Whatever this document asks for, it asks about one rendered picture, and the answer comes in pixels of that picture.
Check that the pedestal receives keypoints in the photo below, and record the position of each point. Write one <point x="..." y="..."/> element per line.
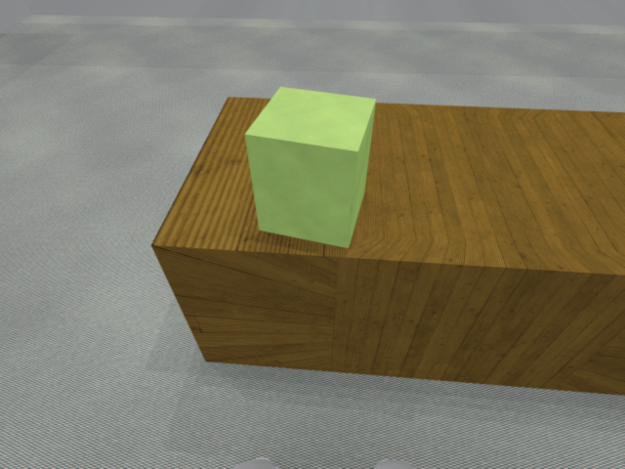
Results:
<point x="489" y="248"/>

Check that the carton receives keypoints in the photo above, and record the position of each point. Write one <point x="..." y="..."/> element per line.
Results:
<point x="308" y="155"/>

